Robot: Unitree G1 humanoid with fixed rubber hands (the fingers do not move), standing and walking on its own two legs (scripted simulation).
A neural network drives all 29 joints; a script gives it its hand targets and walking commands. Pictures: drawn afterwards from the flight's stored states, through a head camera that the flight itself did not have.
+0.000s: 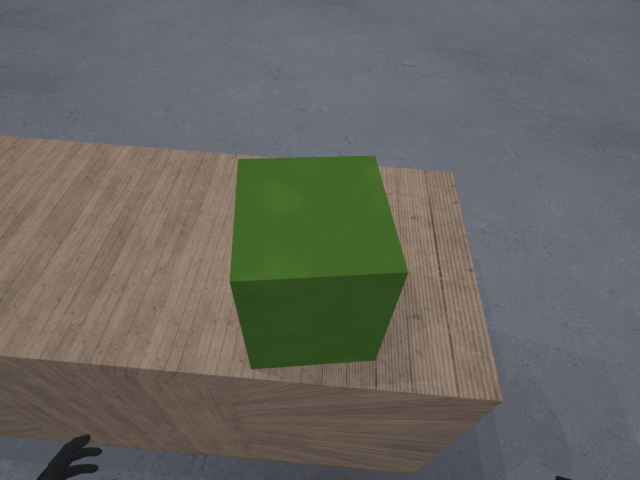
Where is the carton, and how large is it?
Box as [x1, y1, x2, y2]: [230, 156, 407, 368]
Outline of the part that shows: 374,156 238,159 230,284 251,368 375,359 407,274 407,269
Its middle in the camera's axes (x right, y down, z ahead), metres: -0.01 +0.05 +0.60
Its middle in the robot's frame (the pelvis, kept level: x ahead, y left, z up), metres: +0.41 +0.01 -0.01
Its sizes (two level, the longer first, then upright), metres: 0.210 0.200 0.250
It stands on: a pedestal, 0.64 m high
